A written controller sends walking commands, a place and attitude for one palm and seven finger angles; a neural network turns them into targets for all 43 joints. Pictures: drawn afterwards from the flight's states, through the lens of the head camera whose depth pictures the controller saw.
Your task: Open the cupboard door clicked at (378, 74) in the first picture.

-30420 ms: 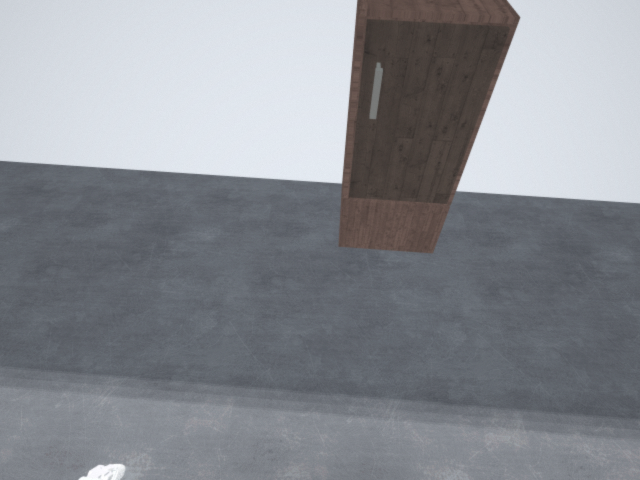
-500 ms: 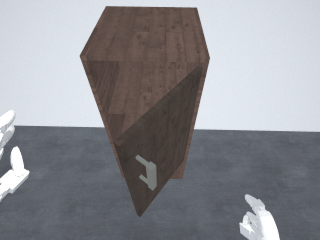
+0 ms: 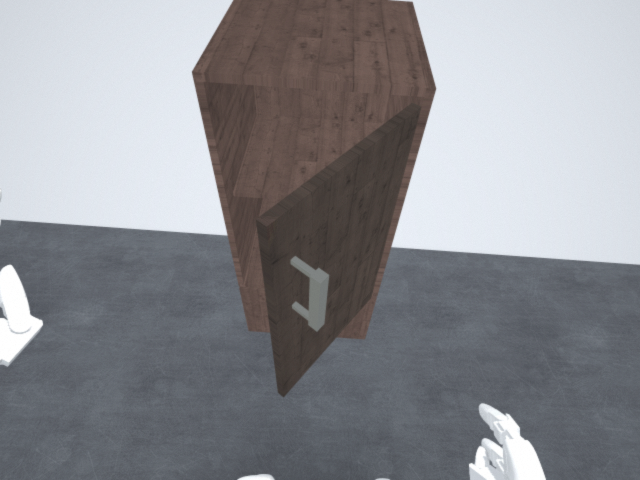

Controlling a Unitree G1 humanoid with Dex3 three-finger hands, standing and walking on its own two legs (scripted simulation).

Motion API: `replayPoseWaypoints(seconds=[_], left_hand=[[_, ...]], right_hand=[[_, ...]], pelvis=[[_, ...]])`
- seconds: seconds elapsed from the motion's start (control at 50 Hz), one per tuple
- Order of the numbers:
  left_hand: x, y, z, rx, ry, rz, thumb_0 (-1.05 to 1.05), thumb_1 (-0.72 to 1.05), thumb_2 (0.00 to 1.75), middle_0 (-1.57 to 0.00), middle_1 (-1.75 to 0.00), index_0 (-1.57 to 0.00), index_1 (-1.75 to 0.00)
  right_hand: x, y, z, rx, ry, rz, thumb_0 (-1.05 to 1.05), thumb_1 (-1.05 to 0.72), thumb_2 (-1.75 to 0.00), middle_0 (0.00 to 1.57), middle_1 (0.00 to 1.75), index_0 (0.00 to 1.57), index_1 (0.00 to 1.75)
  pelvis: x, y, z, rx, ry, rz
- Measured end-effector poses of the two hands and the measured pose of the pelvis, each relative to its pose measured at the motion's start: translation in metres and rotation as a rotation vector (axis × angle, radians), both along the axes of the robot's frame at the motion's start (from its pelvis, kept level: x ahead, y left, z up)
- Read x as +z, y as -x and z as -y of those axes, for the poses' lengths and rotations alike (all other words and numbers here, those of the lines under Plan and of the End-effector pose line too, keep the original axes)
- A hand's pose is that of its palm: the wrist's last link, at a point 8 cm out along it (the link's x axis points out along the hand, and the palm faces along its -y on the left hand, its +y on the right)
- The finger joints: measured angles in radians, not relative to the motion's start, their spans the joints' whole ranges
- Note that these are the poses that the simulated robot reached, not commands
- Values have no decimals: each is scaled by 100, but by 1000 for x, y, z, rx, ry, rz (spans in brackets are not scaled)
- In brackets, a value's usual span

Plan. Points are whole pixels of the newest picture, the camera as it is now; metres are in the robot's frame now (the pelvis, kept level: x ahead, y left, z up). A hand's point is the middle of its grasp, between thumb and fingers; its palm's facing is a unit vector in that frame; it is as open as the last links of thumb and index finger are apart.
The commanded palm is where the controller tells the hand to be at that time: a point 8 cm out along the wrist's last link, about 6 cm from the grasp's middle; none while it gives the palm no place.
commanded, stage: step back with the hand held close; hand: left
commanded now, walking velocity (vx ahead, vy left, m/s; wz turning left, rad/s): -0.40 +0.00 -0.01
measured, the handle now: (307, 294) +0.38 +0.04 -0.03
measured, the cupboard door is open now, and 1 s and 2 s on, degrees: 54 54 54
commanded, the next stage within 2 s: stop stepping back and stand still in 0.48 s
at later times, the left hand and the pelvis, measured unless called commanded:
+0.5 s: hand out of the picture +0.14 +0.25 +0.19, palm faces +0.43 -0.80 -0.42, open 7.4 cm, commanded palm +0.08 +0.29 +0.19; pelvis -0.08 -0.01 +0.01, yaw -3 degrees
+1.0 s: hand out of the picture +0.04 +0.21 +0.17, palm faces +0.34 -0.84 -0.43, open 7.4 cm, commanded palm -0.02 +0.26 +0.19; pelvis -0.19 -0.03 +0.01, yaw -5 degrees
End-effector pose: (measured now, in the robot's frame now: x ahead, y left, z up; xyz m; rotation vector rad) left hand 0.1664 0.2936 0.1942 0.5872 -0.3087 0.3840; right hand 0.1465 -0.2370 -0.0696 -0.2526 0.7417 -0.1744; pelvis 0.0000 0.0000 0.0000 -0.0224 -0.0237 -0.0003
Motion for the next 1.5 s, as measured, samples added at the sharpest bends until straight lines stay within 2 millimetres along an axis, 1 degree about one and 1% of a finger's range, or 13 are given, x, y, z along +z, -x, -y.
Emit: replayPoseWaypoints(seconds=[0.22,0.3,0.4,0.54,0.64,0.7,0.84,0.96,1.08,1.18,1.34,1.46,1.5], left_hand=[[-2,31,6,-18,10,11,2,89,89,-22,-31,-21,-30],[-3,42,-2,-50,-17,5,2,89,89,-22,-31,-21,-30],[8,61,-13,-3,-13,6,2,89,89,-22,-31,-22,-31],[6,73,16,-56,73,5,2,89,89,-21,-31,-21,-30],[5,89,54,-191,-1,-38,2,89,89,-21,-31,-21,-30],[10,106,64,-226,-39,-81,2,89,89,-22,-31,-21,-30],[4,132,40,-122,1,-62,1,88,89,-22,-31,-22,-31],[-6,156,35,-85,78,-50,2,89,89,-22,-31,-21,-30],[2,192,44,-94,48,-45,2,89,89,-22,-31,-21,-30],[8,212,37,-67,49,33,2,89,89,-22,-31,-21,-30],[-5,197,21,-15,81,36,2,89,89,-21,-31,-21,-30],[4,193,47,-66,23,-35,2,89,89,-21,-31,-21,-30],[-21,183,54,-87,11,-136,1,89,89,-21,-31,-20,-30]], right_hand=[[-4,19,10,16,11,-33,1,-90,-90,21,30,20,30],[2,29,5,5,41,-18,1,-90,-90,20,30,20,30],[12,45,-9,15,9,-3,1,-90,-90,20,30,20,30],[12,70,-13,63,-40,20,1,-90,-90,21,30,20,30],[2,104,9,29,-68,27,1,-90,-90,21,30,21,30],[6,136,27,-39,-61,-11,1,-90,-90,21,30,21,30],[9,199,66,-159,45,-47,1,-90,-90,21,30,20,30],[16,232,68,-157,71,-24,1,-90,-90,20,30,20,30],[14,244,51,-114,25,4,1,-90,-90,20,30,20,30],[5,249,38,-75,2,-22,1,-90,-90,20,30,20,30],[-6,245,18,-74,-32,3,1,-90,-90,20,30,20,30],[-4,243,10,-42,-101,14,1,-90,-90,21,30,20,30],[-19,241,17,-24,-132,-8,1,-90,-90,21,30,20,30]], pelvis=[[-3,29,3,16,-9,-15],[-4,45,-4,21,6,-22],[9,58,-1,-1,38,-49],[13,93,13,-65,28,-93],[4,133,30,-98,17,-82],[10,142,34,-109,-10,-72],[8,152,30,-92,-14,-46],[11,179,28,-89,-17,-13],[13,204,32,-68,-6,-14],[10,210,29,-81,-15,2],[2,215,20,-69,-29,15],[9,211,35,-88,-32,0],[3,210,38,-89,-34,-16]])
